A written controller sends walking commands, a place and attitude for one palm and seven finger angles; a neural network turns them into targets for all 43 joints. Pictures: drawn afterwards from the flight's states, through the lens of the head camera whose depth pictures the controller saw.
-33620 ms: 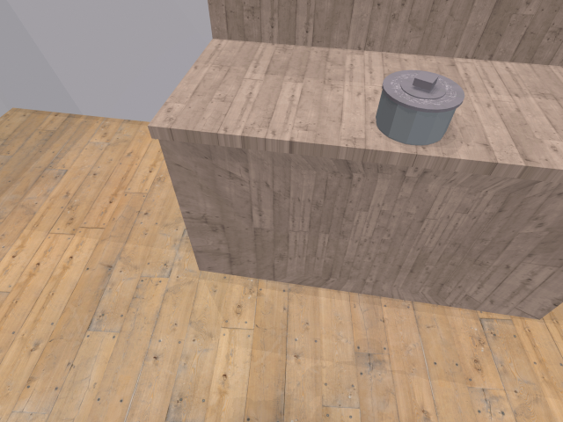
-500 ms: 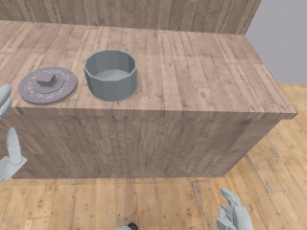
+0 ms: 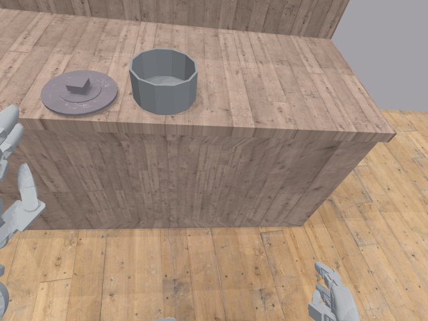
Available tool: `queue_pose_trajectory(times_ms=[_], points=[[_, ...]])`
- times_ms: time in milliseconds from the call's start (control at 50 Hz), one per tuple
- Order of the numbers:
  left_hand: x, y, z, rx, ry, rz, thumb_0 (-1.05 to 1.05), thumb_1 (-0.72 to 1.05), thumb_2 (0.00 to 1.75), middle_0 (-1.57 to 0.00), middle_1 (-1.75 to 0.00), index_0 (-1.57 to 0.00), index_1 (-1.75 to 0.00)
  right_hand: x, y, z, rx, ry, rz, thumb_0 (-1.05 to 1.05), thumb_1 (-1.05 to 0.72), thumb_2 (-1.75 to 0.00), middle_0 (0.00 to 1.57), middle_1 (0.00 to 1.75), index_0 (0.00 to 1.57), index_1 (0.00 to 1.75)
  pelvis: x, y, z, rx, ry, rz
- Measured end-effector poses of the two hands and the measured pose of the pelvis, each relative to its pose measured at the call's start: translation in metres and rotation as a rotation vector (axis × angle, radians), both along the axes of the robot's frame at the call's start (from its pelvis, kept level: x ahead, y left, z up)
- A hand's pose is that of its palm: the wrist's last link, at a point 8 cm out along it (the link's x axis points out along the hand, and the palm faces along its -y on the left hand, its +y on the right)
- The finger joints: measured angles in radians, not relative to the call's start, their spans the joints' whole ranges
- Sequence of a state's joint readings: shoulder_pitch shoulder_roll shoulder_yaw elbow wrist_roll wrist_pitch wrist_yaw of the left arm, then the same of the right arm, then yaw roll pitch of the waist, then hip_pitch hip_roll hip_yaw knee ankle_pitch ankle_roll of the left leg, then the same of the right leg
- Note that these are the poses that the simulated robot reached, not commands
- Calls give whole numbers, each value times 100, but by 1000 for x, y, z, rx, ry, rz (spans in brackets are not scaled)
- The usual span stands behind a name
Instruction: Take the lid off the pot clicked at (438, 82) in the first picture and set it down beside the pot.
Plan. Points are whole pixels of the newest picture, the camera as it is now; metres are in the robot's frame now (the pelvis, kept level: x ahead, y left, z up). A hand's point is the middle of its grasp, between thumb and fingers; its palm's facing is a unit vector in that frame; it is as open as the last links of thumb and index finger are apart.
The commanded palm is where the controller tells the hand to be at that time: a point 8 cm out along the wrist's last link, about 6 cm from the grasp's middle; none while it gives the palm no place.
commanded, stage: stop stepping back and stand still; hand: left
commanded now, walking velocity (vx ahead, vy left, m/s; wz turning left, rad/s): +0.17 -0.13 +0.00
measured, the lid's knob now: (78, 84) +0.65 +0.40 +0.01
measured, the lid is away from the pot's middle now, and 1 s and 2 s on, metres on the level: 0.23 0.23 0.23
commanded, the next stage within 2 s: let the arm hang, fingers relaxed in 1.58 s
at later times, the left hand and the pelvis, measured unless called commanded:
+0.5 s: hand out of the picture +0.10 +0.27 +0.15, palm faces +0.46 -0.84 -0.28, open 7.5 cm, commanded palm +0.04 +0.30 +0.20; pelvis -0.08 +0.02 +0.01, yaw +2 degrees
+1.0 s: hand out of the picture +0.08 +0.28 -0.11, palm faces +0.18 -0.93 -0.33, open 7.4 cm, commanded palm none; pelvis -0.08 +0.05 -0.03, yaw +6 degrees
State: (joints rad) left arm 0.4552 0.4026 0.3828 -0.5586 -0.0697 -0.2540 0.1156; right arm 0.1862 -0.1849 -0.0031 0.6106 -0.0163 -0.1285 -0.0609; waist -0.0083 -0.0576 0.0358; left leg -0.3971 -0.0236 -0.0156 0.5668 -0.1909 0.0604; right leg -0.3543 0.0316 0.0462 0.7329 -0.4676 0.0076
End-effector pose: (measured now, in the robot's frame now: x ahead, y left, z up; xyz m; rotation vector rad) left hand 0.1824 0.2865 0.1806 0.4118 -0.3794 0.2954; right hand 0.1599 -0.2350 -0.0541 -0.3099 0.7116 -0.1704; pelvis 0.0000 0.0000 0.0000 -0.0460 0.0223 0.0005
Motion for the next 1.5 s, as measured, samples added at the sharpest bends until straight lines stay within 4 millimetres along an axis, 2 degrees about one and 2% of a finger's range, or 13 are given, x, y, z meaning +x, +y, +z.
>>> queue_pose_trajectory(times_ms=[80,240,340,540,660,800,860,940,1000,1060,1120,1300,1500], points=[[-11,-8,-16,1,191,-71,2,89,90,-21,-30,-20,-30,-25,18,1,76,3,27,1,-90,-90,20,30,20,30,-28,5,7,-30,15,-12],[-98,-26,43,181,116,-87,2,88,90,-22,-30,-21,-30,-71,25,9,118,-48,-9,1,-90,-90,20,30,20,30,-52,-2,12,1,18,-4],[-129,-5,43,135,26,72,2,88,90,-22,-30,-21,-30,-89,12,-18,102,19,9,1,-90,-90,20,30,20,30,-75,3,5,20,-5,3],[-120,21,-21,-112,131,109,2,89,90,-21,-30,-20,-30,-109,1,-6,-11,-20,-63,1,-90,-90,20,30,20,30,-88,29,-1,32,-1,35],[-124,13,12,77,122,-13,2,89,90,-21,-30,-20,-30,-105,32,1,68,-80,-50,1,-90,-90,20,30,20,30,-90,31,0,47,-30,-5],[-122,21,39,168,36,50,2,88,90,-22,-30,-21,-30,-94,56,-26,169,-7,10,1,-90,-90,20,30,20,30,-85,33,-1,14,-32,27],[-105,43,-15,120,225,111,1,89,90,-21,-30,-20,-30,-93,57,-46,189,72,45,1,-90,-90,20,30,20,30,-83,41,-5,19,3,73],[-98,65,-158,-157,699,212,0,90,90,-20,-30,-20,-30,-104,55,-78,161,201,66,1,-90,-90,20,30,20,30,-79,51,-22,28,24,118],[-127,39,-257,-327,1084,229,1,91,90,-20,-30,-19,-30,-124,50,-87,135,287,43,1,-90,-90,20,30,20,30,-76,46,-25,73,17,104],[-167,-10,-312,-445,1374,186,2,91,90,-20,-30,-19,-30,-150,39,-88,109,391,10,1,-90,-90,20,30,20,30,-73,36,-22,89,13,112],[-195,-42,-330,-562,1435,209,-2,95,90,-20,-30,-20,-30,-174,23,-94,89,525,-11,0,-90,-90,20,30,20,30,-68,23,-22,88,11,129],[-240,-25,-314,-515,1610,346,-3,96,90,-21,-30,-20,-30,-174,10,-81,87,638,-79,1,-91,-90,19,30,20,30,-54,20,1,49,19,136],[-228,-22,-316,-544,1625,342,0,91,90,-20,-30,-19,-30,-152,43,-86,122,597,-66,0,-93,-90,20,30,20,30,-41,29,3,34,-2,120]])
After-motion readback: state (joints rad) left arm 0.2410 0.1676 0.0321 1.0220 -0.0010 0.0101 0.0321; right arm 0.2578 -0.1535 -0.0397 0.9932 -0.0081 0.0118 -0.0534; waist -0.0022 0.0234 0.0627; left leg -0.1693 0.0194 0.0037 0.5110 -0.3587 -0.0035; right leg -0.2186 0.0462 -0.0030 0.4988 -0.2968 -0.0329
